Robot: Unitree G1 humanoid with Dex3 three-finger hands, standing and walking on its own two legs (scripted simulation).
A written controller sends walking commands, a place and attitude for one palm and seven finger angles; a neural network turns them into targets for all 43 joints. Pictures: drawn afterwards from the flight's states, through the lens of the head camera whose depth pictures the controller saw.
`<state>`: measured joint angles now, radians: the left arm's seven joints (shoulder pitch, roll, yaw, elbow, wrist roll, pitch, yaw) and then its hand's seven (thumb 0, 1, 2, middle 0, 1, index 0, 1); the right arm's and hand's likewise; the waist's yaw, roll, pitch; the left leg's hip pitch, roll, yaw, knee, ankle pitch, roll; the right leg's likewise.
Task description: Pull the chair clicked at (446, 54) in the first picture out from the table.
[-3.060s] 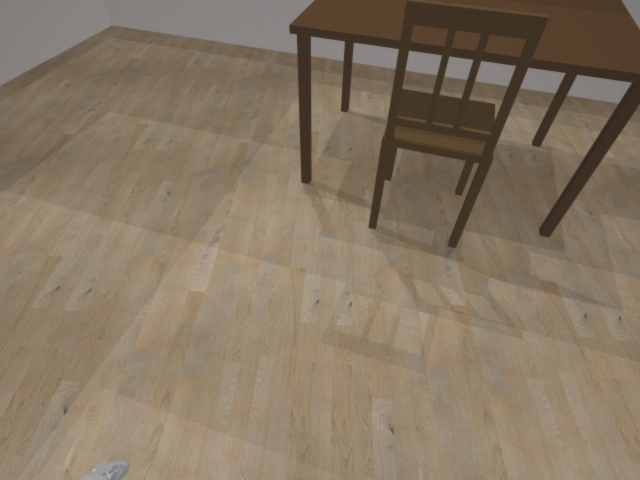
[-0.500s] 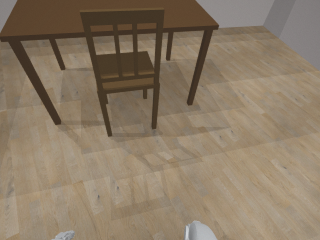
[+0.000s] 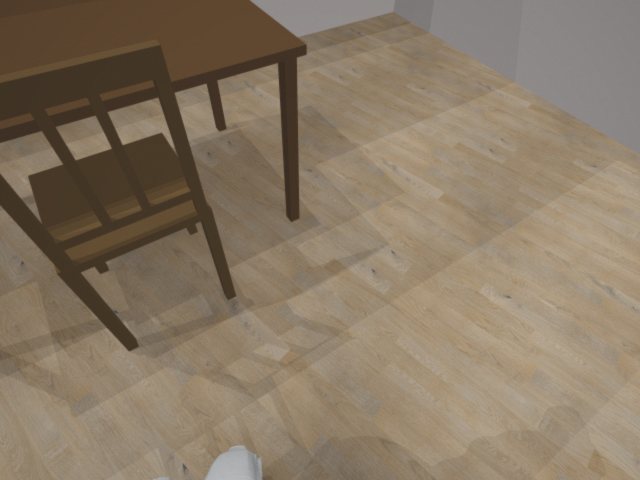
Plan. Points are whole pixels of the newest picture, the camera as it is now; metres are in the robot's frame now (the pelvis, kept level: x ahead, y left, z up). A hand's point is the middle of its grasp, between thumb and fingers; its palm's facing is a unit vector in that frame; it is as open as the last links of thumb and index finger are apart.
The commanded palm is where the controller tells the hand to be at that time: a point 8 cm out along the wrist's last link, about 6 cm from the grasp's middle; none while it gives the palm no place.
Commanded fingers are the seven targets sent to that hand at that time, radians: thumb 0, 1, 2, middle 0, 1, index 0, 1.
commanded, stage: walk to a spot facing it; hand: left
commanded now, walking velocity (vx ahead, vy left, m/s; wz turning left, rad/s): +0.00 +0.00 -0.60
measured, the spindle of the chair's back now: (76, 172) +0.65 +0.50 -0.07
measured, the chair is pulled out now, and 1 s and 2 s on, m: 0.00 0.00 0.00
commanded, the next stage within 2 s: none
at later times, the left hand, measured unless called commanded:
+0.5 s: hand (187, 410) +0.24 +0.21 -0.16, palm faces -0.28 -0.95 -0.16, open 7.4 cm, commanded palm none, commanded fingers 0.00 0.90 0.90 -0.20 -0.30 -0.20 -0.30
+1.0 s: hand (230, 349) +0.34 +0.16 -0.17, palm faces -0.54 -0.81 -0.21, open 7.4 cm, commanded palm none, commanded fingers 0.00 0.90 0.90 -0.20 -0.30 -0.20 -0.30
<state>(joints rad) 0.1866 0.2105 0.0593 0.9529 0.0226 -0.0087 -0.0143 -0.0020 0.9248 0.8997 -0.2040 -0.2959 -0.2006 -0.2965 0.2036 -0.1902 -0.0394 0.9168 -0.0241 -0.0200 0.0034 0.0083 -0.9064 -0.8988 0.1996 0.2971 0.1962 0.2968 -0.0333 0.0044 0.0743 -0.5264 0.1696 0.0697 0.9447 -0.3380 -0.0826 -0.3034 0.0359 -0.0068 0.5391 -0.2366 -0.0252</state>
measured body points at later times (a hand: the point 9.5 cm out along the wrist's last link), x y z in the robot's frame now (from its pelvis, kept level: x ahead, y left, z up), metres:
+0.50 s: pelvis +0.10 +0.05 +0.01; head +0.14 +0.06 +0.46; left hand +0.25 +0.26 -0.15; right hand +0.06 -0.20 -0.13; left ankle +0.11 +0.14 -0.73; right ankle +0.09 -0.09 -0.68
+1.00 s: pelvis +0.13 +0.06 +0.00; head +0.17 +0.05 +0.44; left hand +0.36 +0.20 -0.15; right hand +0.08 -0.22 -0.12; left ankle +0.21 +0.14 -0.73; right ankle +0.10 -0.08 -0.73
